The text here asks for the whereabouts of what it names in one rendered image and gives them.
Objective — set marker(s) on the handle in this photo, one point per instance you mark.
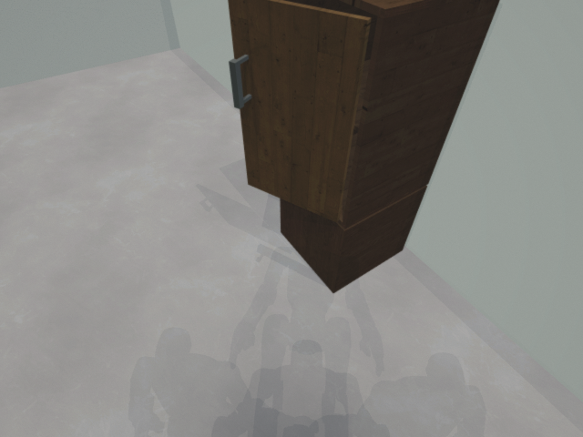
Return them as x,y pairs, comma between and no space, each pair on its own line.
236,84

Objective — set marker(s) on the cupboard door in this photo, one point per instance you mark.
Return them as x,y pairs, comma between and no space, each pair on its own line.
304,75

